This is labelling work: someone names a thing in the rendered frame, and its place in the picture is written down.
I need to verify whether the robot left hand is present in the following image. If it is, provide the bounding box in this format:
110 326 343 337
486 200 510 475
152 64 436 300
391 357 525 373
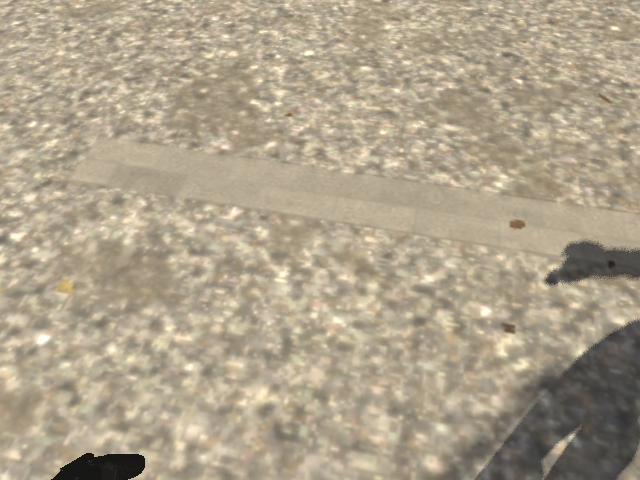
51 453 145 480

